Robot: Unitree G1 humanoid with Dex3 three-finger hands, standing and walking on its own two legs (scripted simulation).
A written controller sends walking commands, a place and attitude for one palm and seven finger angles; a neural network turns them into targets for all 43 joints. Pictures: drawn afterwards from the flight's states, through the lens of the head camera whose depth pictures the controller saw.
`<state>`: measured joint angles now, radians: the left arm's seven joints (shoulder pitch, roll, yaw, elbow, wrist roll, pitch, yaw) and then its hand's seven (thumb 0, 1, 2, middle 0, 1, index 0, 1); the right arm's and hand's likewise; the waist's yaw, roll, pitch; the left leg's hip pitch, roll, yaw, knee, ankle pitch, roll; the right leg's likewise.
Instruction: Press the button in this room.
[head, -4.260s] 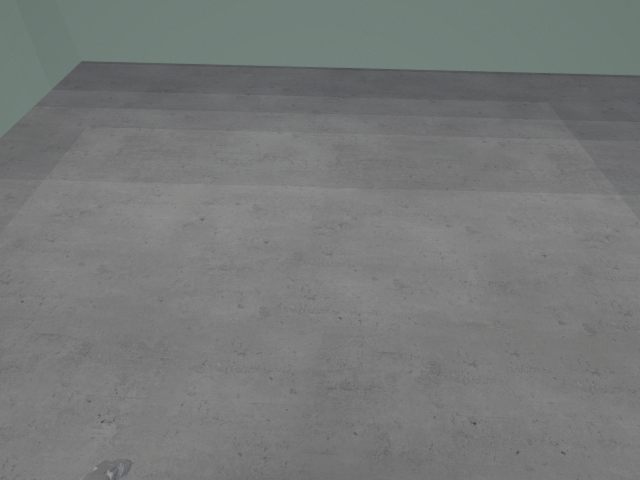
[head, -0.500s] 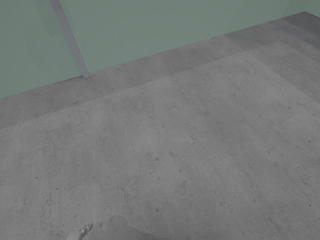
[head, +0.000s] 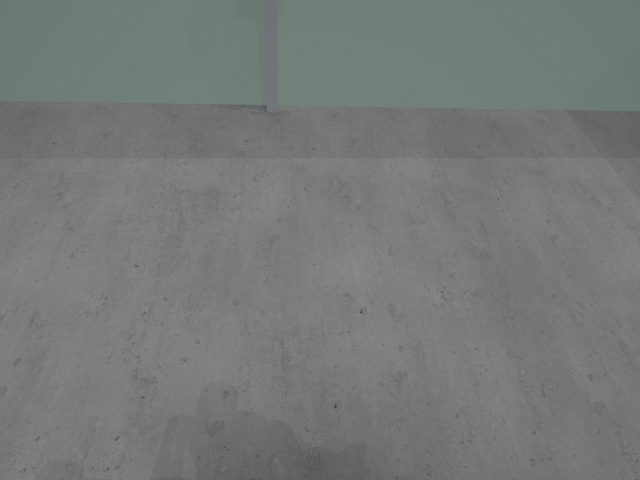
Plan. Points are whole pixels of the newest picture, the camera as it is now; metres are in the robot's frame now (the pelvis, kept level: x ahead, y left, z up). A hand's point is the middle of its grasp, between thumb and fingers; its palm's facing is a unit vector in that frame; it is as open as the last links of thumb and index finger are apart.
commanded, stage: turn or walk to find it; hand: left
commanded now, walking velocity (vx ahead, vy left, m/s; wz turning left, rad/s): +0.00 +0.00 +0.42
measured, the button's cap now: out of the picture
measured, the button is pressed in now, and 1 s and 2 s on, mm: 0 0 0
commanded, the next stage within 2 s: none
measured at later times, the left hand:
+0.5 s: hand out of the picture +0.07 +0.20 -0.14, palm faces +0.19 -0.94 -0.27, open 7.4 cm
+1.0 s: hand out of the picture -0.11 +0.18 -0.16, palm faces +0.47 -0.85 -0.25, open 7.3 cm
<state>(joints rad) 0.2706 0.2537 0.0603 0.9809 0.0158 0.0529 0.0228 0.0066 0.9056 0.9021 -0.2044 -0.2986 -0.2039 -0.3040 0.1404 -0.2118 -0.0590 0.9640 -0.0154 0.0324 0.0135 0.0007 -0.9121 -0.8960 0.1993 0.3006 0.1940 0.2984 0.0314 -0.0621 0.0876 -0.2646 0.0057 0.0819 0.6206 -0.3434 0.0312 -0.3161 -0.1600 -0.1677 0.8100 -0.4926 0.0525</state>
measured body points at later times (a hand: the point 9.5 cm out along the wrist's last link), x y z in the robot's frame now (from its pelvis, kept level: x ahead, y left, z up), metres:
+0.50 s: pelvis -0.01 -0.02 +0.01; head +0.02 -0.04 +0.46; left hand +0.06 +0.24 -0.11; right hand +0.05 -0.26 -0.15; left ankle -0.01 +0.09 -0.73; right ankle +0.00 -0.13 -0.72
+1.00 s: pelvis -0.04 -0.02 +0.01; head -0.01 +0.00 +0.45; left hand -0.13 +0.22 -0.14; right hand +0.15 -0.22 -0.14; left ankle -0.11 +0.08 -0.72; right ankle +0.00 -0.13 -0.73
